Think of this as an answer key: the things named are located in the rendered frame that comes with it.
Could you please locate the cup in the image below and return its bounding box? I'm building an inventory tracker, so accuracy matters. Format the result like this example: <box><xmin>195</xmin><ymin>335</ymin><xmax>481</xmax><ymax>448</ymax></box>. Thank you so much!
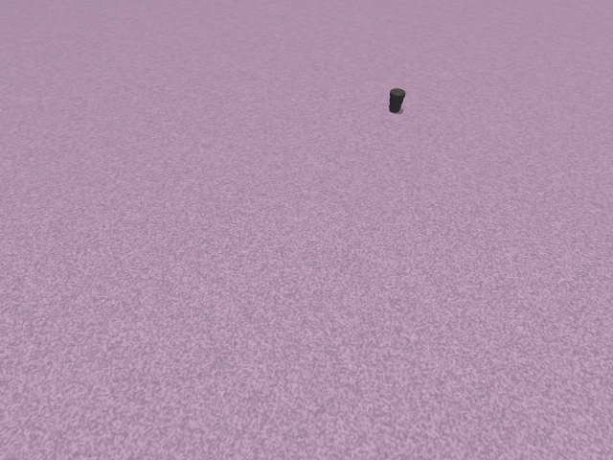
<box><xmin>389</xmin><ymin>88</ymin><xmax>405</xmax><ymax>113</ymax></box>

